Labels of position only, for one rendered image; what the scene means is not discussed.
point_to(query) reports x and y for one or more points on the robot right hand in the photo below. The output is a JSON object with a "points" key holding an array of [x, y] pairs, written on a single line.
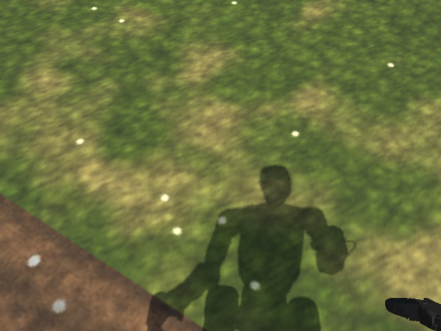
{"points": [[426, 311]]}

